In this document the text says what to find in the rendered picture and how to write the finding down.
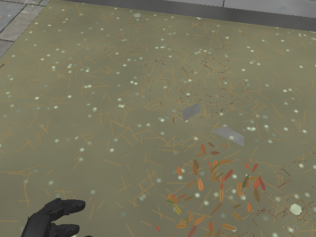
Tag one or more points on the left robot hand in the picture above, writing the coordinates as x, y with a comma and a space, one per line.
39, 224

